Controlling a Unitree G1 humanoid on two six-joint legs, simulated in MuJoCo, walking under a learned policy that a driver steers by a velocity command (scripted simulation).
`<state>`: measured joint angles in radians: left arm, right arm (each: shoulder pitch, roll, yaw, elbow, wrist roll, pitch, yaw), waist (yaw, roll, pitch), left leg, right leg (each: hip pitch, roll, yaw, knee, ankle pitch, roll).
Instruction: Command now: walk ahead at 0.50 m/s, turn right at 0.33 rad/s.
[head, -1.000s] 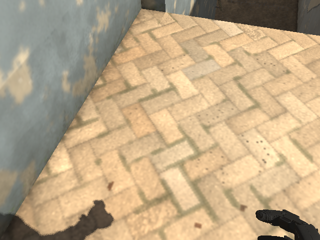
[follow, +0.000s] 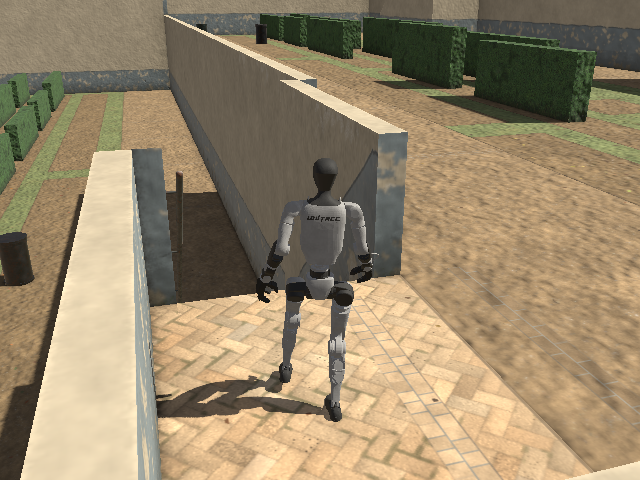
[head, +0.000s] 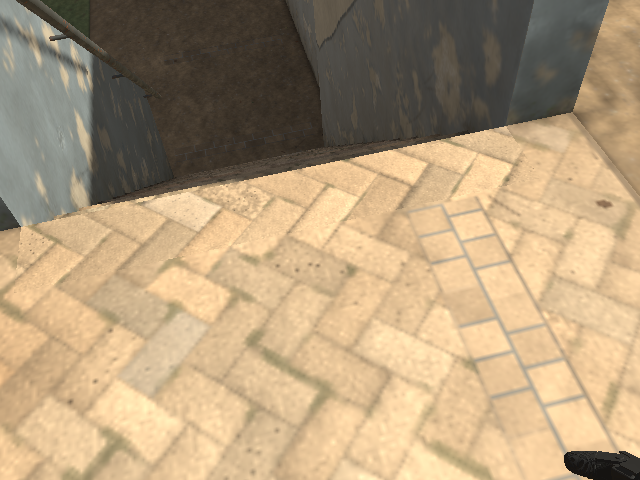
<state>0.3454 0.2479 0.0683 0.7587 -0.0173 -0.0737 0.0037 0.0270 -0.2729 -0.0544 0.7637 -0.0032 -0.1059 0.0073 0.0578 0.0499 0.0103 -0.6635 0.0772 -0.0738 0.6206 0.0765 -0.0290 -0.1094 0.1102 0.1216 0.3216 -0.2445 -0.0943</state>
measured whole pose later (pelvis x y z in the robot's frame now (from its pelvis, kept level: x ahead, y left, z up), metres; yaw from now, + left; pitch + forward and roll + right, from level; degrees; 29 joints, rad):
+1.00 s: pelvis +0.54 -0.02 +0.00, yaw +3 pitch +1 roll -2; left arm 0.30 0.25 0.06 0.83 0.02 -0.10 0.00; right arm 0.19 -0.30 -0.07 0.79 0.01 -0.04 0.00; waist 0.03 0.05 0.02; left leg -0.70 0.09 -0.07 0.90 -0.06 -0.01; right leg -0.10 0.03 -0.15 0.27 -0.19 -0.05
